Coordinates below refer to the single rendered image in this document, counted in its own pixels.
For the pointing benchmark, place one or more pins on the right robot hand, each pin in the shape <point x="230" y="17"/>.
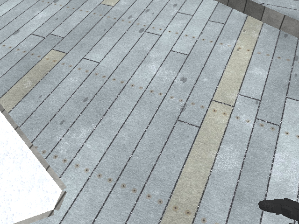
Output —
<point x="287" y="207"/>

